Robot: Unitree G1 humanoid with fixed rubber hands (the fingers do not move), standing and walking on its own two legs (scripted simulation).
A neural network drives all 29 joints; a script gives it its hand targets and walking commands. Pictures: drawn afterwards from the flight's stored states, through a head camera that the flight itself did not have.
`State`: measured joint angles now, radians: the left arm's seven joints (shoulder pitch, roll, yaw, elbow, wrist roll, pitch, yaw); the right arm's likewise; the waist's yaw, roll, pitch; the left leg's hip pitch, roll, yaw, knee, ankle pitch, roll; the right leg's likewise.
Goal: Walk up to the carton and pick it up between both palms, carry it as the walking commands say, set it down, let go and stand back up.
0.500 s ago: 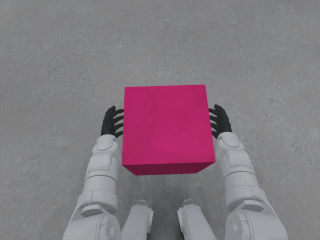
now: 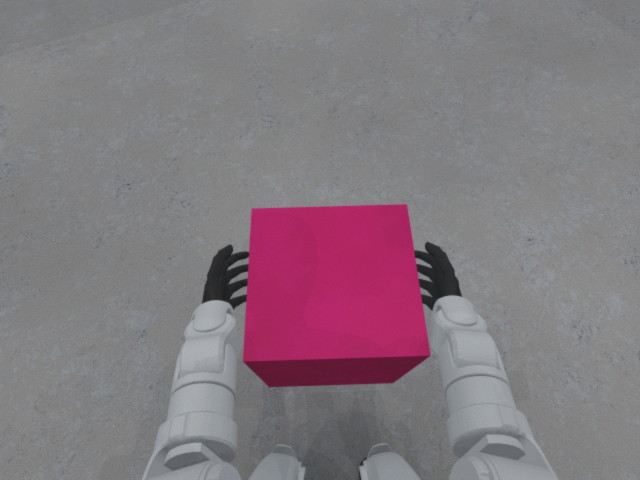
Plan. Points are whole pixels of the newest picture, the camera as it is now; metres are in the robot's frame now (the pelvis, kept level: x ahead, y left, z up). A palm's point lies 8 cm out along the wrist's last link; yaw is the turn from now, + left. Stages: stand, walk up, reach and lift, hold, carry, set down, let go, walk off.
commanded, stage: reach and lift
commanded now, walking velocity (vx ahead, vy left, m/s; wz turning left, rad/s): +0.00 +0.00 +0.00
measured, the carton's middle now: (330, 305) +0.37 +0.00 -0.11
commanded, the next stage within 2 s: none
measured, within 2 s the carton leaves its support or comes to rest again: neither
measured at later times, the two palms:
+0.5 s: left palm (202, 294) +0.33 +0.15 +0.04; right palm (463, 289) +0.34 -0.15 +0.04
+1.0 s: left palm (182, 288) +0.31 +0.15 +0.10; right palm (485, 285) +0.32 -0.15 +0.10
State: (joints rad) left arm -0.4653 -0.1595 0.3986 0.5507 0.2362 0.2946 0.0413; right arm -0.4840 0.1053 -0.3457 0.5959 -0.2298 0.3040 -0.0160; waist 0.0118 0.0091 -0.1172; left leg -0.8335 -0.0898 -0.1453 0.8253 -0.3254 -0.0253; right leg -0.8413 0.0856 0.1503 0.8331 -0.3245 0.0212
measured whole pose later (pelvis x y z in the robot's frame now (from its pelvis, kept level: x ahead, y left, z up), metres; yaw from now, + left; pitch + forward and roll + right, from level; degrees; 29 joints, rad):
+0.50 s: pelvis +0.02 +0.00 +0.04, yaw +0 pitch +7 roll +0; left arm -0.36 -0.18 0.35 0.45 0.27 0.45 0.03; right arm -0.37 0.14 -0.32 0.48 -0.26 0.46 0.00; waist 0.01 0.01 -0.07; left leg -0.42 -0.07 -0.16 0.54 -0.24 -0.02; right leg -0.43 0.06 0.15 0.55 -0.24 0.01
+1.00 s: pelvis +0.02 +0.00 +0.05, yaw +0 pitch -6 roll +0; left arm -0.30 -0.16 0.27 0.31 0.25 0.69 0.02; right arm -0.30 0.14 -0.25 0.32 -0.25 0.70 -0.01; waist 0.02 0.01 -0.02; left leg -0.09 -0.05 -0.14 0.41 -0.22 -0.01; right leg -0.09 0.05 0.15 0.42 -0.22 0.00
